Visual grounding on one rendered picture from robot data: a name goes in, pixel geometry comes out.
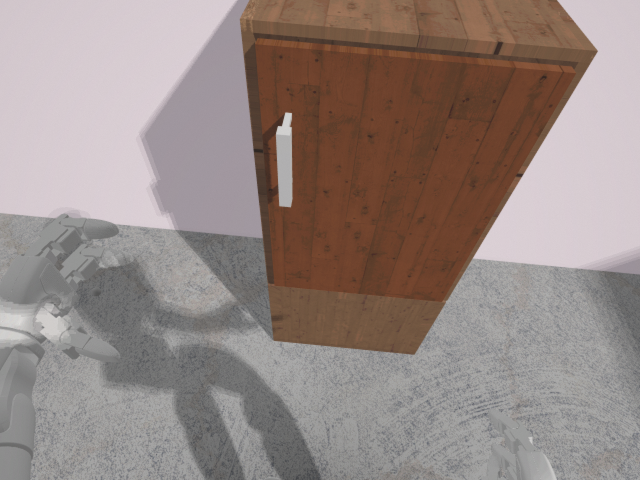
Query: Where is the right robot hand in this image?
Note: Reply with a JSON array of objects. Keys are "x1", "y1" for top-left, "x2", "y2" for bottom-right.
[{"x1": 481, "y1": 408, "x2": 557, "y2": 480}]

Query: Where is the robot left forearm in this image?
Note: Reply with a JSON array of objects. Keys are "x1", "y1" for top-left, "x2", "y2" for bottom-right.
[{"x1": 0, "y1": 327, "x2": 45, "y2": 480}]

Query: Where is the left robot hand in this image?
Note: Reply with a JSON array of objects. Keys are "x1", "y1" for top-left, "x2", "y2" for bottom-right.
[{"x1": 0, "y1": 213, "x2": 134, "y2": 363}]

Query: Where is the cupboard door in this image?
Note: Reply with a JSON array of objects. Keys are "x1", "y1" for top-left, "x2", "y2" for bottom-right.
[{"x1": 255, "y1": 38, "x2": 576, "y2": 302}]

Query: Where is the handle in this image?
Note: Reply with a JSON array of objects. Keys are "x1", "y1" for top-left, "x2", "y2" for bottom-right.
[{"x1": 276, "y1": 112, "x2": 293, "y2": 207}]

